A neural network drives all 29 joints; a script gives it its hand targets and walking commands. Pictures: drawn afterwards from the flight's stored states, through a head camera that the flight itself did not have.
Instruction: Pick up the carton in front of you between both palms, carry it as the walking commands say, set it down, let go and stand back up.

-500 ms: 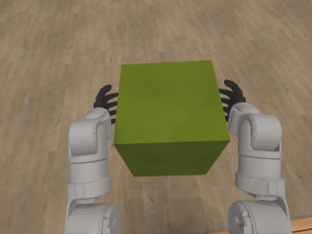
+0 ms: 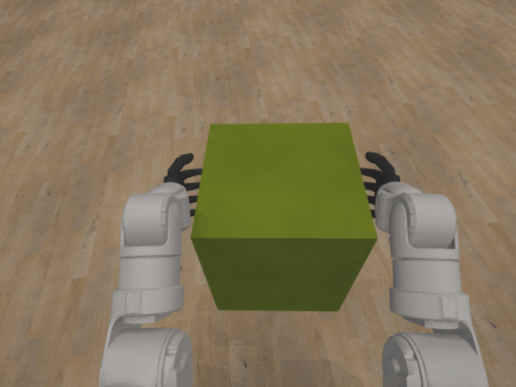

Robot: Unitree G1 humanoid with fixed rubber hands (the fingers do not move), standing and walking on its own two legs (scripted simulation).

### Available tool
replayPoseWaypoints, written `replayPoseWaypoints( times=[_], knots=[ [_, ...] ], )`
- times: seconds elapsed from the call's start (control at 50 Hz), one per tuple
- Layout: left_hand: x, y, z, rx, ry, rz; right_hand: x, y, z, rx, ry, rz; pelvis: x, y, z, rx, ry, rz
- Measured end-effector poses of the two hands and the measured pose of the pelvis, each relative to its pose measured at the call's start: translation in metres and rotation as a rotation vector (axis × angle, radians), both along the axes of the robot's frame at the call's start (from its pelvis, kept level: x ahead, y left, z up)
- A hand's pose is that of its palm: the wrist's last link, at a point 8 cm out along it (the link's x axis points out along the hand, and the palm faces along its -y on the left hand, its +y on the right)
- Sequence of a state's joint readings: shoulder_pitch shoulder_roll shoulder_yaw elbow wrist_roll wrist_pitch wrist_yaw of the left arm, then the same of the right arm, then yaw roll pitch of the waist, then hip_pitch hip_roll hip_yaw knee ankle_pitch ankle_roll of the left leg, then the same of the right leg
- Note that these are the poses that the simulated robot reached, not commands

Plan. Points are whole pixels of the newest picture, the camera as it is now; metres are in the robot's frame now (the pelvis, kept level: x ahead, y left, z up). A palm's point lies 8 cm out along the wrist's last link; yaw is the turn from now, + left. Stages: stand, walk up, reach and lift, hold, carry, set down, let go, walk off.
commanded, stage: carry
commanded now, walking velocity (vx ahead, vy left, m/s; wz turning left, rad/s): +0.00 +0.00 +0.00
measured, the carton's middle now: (278, 223) +0.37 +0.00 +0.04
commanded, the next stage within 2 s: none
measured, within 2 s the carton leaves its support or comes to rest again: neither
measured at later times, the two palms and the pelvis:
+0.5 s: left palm (160, 224) +0.31 +0.16 +0.14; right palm (398, 224) +0.30 -0.15 +0.14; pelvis -0.04 +0.01 +0.00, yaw +0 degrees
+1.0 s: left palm (153, 237) +0.29 +0.16 +0.13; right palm (396, 239) +0.29 -0.14 +0.13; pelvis -0.06 +0.01 +0.00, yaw +0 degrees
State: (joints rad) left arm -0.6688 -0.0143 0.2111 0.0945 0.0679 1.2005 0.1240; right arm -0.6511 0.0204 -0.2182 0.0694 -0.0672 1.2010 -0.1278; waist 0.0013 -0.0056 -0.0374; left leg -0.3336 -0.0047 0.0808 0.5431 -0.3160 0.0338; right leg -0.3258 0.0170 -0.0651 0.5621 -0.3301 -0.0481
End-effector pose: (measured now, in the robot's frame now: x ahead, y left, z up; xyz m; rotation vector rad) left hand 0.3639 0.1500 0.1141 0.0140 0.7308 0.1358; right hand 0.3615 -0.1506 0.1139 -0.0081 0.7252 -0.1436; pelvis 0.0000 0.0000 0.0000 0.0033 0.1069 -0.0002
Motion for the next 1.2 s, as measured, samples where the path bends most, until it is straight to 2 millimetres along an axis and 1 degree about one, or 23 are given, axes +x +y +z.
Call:
replayPoseWaypoints(
  times=[0.12,0.38,0.56,0.84,1.2],
  knots=[
    [-0.015,-0.001,-0.002,0.001,0.007,-0.006,-0.016,-0.001,0.0,-0.004,0.007,-0.002,-0.011,0.001,-0.001,0.001,-0.019,-0.004],
    [-0.047,0.004,0.017,0.014,0.005,-0.011,-0.046,0.004,0.017,-0.009,0.005,0.009,-0.03,0.005,0.003,0.001,-0.06,-0.006],
    [-0.061,0.006,0.022,0.022,0.022,-0.02,-0.061,0.006,0.022,-0.017,0.022,0.015,-0.042,0.007,0.004,0.0,-0.069,-0.007],
    [-0.072,0.009,0.018,0.022,0.031,-0.025,-0.073,0.009,0.019,-0.021,0.032,0.014,-0.057,0.011,0.004,-0.001,-0.068,-0.007],
    [-0.076,0.012,0.017,0.02,0.029,-0.024,-0.078,0.012,0.017,-0.02,0.029,0.012,-0.062,0.014,0.003,-0.001,-0.069,-0.005]
  ],
)
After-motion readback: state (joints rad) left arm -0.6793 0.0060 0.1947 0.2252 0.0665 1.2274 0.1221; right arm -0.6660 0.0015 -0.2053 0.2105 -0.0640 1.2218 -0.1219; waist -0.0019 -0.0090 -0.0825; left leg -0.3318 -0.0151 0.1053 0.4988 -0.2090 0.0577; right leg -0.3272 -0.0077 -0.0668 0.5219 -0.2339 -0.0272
